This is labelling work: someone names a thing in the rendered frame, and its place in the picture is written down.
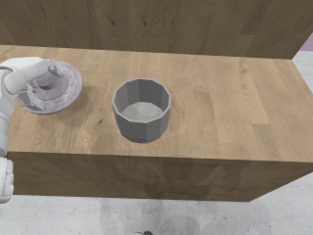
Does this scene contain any lid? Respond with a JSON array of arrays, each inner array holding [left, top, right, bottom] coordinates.
[[24, 61, 83, 116]]

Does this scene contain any pot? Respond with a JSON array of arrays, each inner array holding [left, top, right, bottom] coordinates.
[[112, 77, 171, 144]]

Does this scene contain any left robot hand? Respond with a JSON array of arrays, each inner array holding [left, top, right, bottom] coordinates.
[[0, 57, 61, 112]]

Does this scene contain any left robot upper arm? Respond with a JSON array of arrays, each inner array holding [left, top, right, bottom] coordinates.
[[0, 157, 14, 204]]

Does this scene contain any table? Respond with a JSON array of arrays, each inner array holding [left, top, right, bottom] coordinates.
[[0, 0, 313, 203]]

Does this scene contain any left robot forearm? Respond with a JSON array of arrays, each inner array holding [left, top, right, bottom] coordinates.
[[0, 64, 26, 158]]

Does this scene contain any knob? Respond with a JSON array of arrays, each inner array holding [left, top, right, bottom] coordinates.
[[35, 72, 57, 90]]

